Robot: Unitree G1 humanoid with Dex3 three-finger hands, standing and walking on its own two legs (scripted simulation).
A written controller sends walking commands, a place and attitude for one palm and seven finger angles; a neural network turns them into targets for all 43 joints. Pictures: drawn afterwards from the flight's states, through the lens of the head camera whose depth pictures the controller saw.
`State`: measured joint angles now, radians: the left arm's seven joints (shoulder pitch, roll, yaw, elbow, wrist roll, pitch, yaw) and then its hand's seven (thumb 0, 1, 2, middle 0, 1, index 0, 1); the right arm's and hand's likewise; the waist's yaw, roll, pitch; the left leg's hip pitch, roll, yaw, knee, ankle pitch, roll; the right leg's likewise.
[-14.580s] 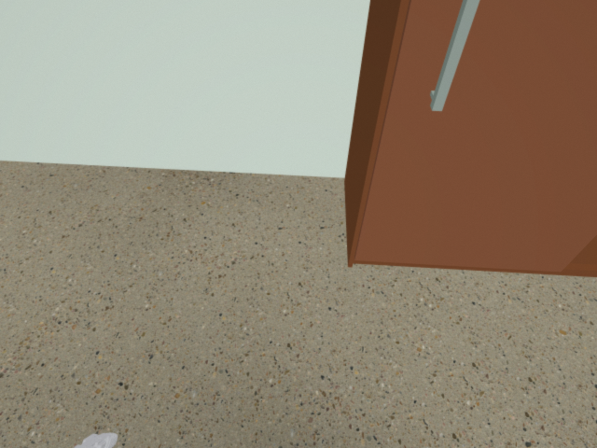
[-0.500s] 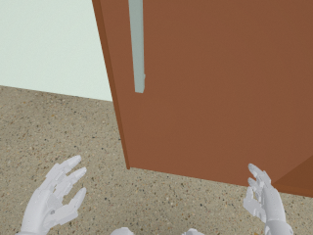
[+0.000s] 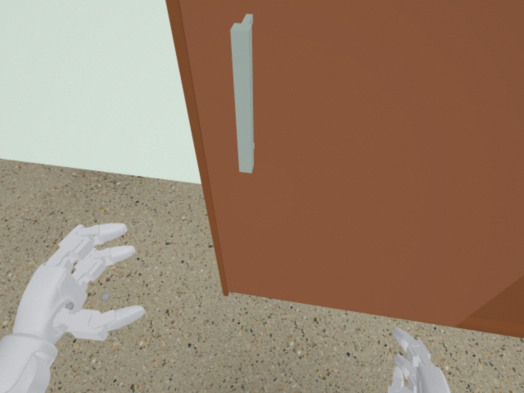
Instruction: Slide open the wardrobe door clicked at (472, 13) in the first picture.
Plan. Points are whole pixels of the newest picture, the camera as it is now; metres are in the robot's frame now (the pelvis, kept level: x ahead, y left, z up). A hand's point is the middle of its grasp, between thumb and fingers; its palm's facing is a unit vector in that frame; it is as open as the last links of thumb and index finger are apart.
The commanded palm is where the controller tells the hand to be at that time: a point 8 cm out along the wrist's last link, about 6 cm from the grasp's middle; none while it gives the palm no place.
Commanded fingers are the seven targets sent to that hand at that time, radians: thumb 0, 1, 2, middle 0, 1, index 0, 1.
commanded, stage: raise the hand with hooked fingers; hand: left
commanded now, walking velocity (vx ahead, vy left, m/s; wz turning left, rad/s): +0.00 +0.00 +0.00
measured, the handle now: (247, 102) +0.54 +0.07 +0.17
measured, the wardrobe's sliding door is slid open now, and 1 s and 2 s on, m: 0.00 0.00 0.00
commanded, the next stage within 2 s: move the hooked fingers beside the handle in 1.18 s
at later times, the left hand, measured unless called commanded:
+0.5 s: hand (65, 227) +0.26 +0.26 +0.17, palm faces +0.00 -1.00 -0.09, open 13.8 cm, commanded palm +0.24 +0.30 +0.18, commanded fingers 0.00 -0.50 0.30 -0.30 -1.20 -0.30 -1.20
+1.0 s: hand (70, 193) +0.29 +0.25 +0.20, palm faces -0.01 -1.00 -0.08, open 13.9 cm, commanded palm +0.26 +0.30 +0.20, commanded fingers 0.00 -0.50 0.30 -0.30 -1.20 -0.30 -1.20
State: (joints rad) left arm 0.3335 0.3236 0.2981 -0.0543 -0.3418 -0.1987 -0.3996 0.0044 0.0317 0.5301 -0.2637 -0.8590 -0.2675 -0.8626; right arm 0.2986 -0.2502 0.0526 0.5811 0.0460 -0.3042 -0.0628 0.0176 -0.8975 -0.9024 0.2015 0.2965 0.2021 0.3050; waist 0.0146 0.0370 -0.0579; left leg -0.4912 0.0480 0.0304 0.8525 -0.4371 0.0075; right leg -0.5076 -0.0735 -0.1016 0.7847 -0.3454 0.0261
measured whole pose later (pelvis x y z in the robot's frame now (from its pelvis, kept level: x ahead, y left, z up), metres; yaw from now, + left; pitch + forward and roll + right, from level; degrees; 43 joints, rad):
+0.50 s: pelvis +0.01 -0.01 +0.03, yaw +0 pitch -1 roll -1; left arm 0.02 0.44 0.43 0.12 -0.36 -0.01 -0.51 -0.01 -0.47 0.32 -0.30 -1.18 -0.30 -1.18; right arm 0.25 -0.26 0.09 0.59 0.06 -0.29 -0.09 0.02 -0.90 -0.90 0.20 0.30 0.20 0.30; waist 0.05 0.05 -0.02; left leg -0.25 0.05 0.03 0.62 -0.35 -0.01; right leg -0.27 -0.06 -0.12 0.57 -0.27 0.01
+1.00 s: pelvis +0.02 -0.02 +0.03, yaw +0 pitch -1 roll +0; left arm -0.09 0.47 0.48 0.19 -0.35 0.07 -0.54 -0.01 -0.49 0.30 -0.30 -1.20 -0.31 -1.20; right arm 0.26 -0.29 0.07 0.58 0.07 -0.24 -0.09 0.02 -0.90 -0.90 0.20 0.30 0.20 0.30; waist 0.04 0.05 -0.01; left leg -0.19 0.05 0.05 0.53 -0.31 -0.02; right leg -0.23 -0.05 -0.10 0.51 -0.25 0.01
